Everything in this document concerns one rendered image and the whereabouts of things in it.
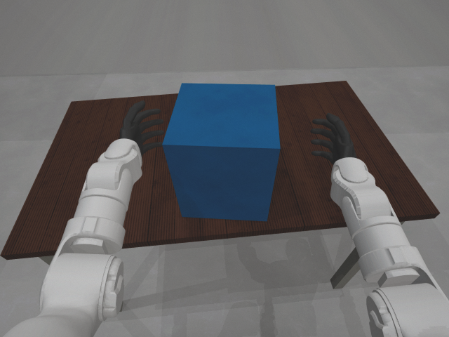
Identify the robot left hand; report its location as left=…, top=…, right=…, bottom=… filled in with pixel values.
left=119, top=100, right=164, bottom=156

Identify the robot left forearm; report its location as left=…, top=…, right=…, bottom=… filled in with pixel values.
left=39, top=138, right=142, bottom=312

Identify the table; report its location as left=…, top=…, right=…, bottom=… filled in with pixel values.
left=0, top=81, right=440, bottom=312

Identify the robot right forearm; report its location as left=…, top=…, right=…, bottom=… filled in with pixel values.
left=330, top=157, right=449, bottom=304

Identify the carton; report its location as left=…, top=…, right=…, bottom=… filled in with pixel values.
left=162, top=83, right=281, bottom=221

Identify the right robot upper arm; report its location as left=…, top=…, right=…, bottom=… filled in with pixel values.
left=366, top=283, right=449, bottom=337

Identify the robot right hand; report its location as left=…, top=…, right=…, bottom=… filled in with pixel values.
left=311, top=113, right=357, bottom=165

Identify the left robot upper arm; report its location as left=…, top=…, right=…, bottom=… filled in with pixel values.
left=3, top=253, right=124, bottom=337

